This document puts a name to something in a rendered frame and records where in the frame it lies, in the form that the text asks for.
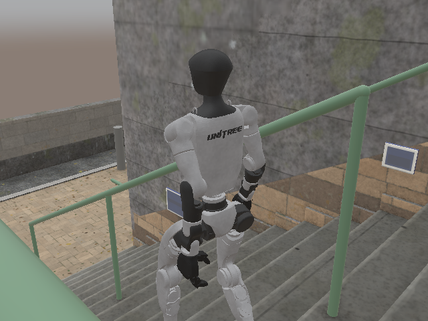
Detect stairs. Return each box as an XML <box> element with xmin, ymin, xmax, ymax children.
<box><xmin>61</xmin><ymin>203</ymin><xmax>428</xmax><ymax>321</ymax></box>

